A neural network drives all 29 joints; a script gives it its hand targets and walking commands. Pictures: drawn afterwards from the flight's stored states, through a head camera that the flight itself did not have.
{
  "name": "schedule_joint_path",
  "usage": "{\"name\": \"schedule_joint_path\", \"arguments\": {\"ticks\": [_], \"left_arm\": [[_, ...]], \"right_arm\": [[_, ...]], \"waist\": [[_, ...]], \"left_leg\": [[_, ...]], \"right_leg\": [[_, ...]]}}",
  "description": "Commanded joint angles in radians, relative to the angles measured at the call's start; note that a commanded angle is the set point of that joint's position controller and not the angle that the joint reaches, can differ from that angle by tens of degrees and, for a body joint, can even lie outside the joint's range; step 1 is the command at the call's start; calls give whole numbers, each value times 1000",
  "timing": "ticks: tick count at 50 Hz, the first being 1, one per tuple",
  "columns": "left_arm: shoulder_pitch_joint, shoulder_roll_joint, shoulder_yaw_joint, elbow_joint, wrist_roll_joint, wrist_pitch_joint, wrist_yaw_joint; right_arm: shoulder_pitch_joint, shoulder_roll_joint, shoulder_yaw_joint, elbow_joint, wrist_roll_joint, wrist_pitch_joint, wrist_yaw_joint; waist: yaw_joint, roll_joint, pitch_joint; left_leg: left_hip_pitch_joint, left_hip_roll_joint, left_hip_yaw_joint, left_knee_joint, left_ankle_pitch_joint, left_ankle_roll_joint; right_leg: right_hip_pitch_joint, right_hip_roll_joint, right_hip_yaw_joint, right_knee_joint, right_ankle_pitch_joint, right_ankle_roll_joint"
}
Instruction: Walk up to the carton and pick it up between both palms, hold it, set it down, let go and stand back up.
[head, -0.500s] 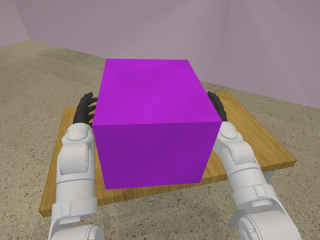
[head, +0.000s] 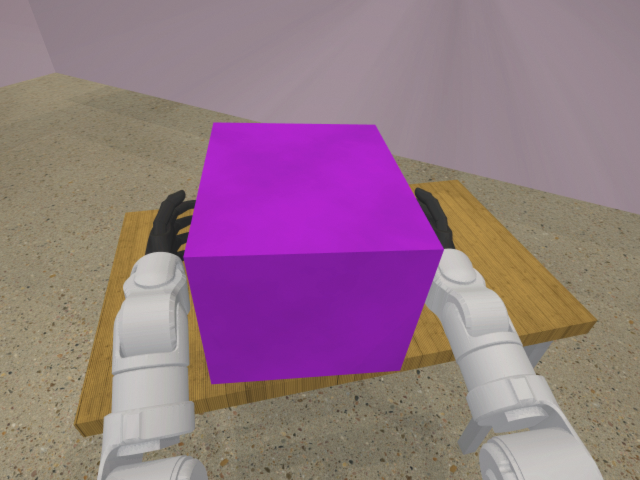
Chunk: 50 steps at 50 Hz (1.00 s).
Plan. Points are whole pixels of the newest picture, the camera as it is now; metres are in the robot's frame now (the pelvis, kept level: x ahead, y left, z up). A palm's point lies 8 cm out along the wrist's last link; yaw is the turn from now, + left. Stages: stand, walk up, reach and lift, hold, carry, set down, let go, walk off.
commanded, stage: hold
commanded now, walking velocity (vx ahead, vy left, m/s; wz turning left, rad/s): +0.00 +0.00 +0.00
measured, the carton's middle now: (302, 240) +0.41 +0.01 +0.15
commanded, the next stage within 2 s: none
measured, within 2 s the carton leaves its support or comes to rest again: neither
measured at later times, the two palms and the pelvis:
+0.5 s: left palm (165, 256) +0.35 +0.17 +0.18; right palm (436, 252) +0.35 -0.16 +0.17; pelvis +0.00 +0.00 +0.00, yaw -1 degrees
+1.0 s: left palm (166, 256) +0.35 +0.17 +0.17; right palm (436, 251) +0.35 -0.16 +0.17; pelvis +0.00 +0.00 +0.00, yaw +0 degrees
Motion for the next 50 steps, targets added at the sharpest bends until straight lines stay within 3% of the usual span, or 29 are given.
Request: {"name": "schedule_joint_path", "arguments": {"ticks": [1,23,50], "left_arm": [[-710,-522,-523,-201,-169,-76,-146],[-699,-522,-522,-203,-165,-56,-139],[-726,-525,-511,-171,-164,-72,-143]], "right_arm": [[-830,566,366,-396,95,-89,100],[-838,547,350,-395,86,-87,120],[-857,568,344,-365,77,-96,116]], "waist": [[-13,76,-438],[-1,72,-426],[-4,69,-430]], "left_leg": [[198,-45,-61,-6,241,-26],[212,-31,-56,-16,211,-20],[193,-38,-56,-20,192,-13]], "right_leg": [[67,25,65,-16,258,64],[29,27,62,-31,188,51],[46,22,64,-26,197,58]]}}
